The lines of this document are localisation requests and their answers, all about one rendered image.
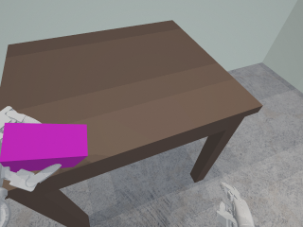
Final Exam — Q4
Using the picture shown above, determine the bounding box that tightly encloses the right robot hand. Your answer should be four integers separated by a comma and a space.
217, 182, 255, 227

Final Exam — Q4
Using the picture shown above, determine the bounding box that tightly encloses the sponge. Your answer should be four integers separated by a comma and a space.
0, 122, 88, 173

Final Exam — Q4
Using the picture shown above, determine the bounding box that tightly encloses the table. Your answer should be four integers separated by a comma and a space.
0, 20, 263, 227

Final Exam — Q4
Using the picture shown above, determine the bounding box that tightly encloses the left robot forearm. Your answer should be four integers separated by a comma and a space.
0, 187, 11, 227

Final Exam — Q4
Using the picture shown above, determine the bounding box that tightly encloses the left robot hand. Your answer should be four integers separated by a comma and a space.
0, 106, 62, 192

